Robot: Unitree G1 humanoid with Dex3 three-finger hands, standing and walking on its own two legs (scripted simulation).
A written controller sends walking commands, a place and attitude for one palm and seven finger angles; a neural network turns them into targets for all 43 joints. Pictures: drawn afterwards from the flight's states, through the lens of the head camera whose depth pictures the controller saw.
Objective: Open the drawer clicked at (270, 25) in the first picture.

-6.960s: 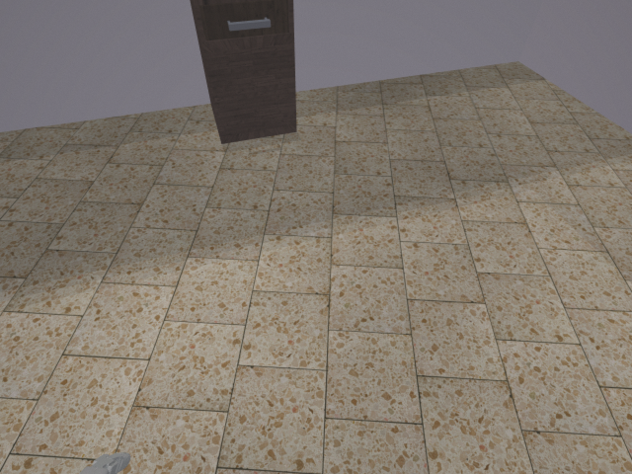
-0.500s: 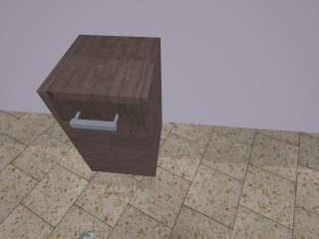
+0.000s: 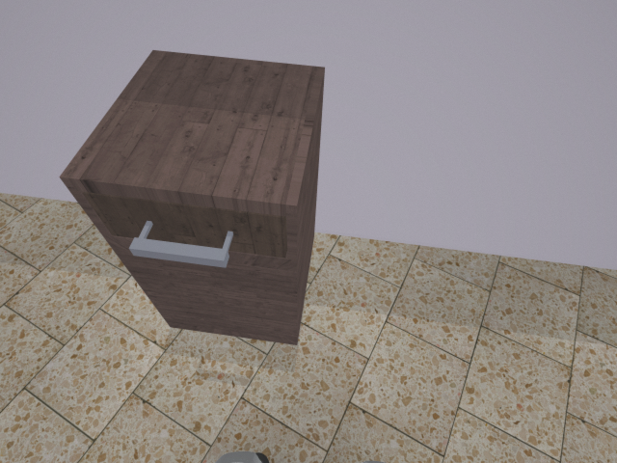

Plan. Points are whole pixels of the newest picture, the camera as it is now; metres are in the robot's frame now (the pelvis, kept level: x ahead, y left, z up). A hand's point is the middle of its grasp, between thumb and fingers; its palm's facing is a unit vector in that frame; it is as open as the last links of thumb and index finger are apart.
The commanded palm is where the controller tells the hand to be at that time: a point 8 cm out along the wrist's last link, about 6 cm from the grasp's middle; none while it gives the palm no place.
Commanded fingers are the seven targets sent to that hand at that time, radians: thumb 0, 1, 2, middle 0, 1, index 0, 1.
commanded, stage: come to a stop and stand still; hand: left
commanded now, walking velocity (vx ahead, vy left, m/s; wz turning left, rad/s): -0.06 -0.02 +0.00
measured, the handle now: (184, 242) +0.49 +0.29 -0.15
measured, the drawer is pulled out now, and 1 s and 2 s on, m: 0.00 0.00 0.00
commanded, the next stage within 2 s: look again from close up in 1.18 s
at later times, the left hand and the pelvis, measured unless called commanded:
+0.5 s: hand out of the picture -0.02 +0.13 -0.16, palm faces +0.11 -0.96 -0.25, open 7.3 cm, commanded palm none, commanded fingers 0.00 0.90 0.90 -0.20 -0.30 -0.20 -0.30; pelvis -0.03 -0.05 +0.01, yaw +2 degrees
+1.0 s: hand out of the picture -0.05 +0.16 -0.17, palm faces +0.07 -0.98 -0.17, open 7.4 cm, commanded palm none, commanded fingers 0.00 0.90 0.90 -0.20 -0.30 -0.20 -0.30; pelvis -0.04 -0.01 +0.01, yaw +1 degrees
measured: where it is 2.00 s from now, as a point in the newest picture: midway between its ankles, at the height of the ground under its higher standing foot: outside the picture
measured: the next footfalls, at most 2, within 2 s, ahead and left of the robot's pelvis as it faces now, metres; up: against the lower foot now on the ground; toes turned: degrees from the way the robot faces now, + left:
right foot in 0.14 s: -0.01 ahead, -0.14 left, +0.00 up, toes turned -3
left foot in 0.56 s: -0.03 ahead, +0.10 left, +0.00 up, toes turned +4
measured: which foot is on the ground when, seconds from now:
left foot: down 0.00-0.14, up 0.16-0.54, down 0.56-1.00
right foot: up 0.00-0.12, down 0.14-1.00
